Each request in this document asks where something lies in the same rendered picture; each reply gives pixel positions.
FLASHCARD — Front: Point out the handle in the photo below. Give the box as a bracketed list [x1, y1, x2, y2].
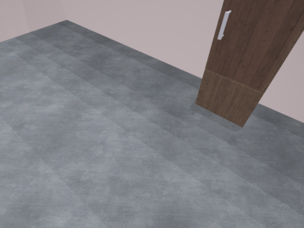
[218, 10, 231, 40]

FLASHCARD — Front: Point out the cupboard door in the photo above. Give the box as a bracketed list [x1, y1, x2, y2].
[207, 0, 304, 91]

